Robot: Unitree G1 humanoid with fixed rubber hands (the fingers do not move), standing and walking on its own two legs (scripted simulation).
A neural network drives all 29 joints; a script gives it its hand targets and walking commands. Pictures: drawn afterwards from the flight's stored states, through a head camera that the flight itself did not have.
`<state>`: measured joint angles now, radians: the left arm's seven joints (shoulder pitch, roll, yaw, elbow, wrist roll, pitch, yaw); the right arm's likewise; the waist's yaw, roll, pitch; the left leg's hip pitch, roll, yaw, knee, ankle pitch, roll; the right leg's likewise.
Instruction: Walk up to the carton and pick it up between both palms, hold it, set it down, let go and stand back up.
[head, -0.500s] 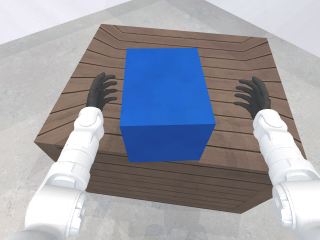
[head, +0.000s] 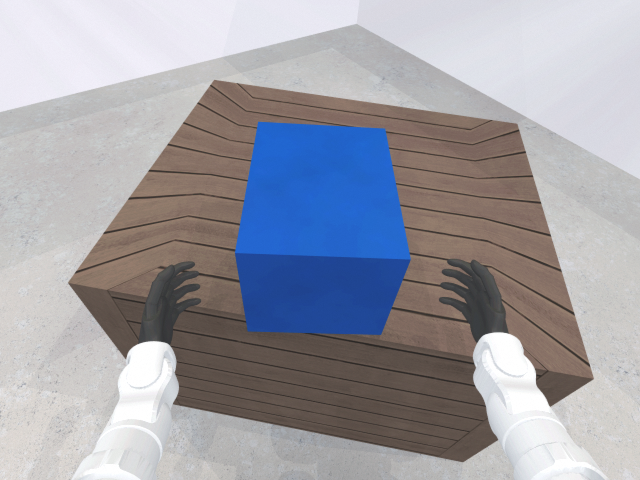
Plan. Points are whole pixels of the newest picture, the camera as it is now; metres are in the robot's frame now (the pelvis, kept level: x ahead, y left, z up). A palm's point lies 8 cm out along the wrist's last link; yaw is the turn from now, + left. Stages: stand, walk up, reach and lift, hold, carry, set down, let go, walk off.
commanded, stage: set down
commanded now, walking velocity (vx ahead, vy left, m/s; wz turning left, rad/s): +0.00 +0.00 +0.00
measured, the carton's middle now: (318, 226) +0.54 +0.01 -0.04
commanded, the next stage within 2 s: none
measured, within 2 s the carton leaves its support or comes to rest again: neither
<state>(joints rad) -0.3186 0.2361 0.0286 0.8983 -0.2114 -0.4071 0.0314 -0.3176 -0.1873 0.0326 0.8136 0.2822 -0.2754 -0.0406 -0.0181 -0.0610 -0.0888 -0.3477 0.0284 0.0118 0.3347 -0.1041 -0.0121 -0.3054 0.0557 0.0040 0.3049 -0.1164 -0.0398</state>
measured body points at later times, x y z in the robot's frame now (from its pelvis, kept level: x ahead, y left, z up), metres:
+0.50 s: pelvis +0.00 +0.03 -0.01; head +0.02 +0.04 +0.44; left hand +0.27 +0.23 -0.04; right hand +0.25 -0.20 -0.03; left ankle +0.03 +0.13 -0.75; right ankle +0.02 -0.09 -0.75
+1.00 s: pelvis +0.06 +0.01 +0.00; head +0.05 +0.03 +0.45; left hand +0.23 +0.23 -0.07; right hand +0.23 -0.21 -0.07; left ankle +0.03 +0.13 -0.75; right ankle +0.02 -0.09 -0.75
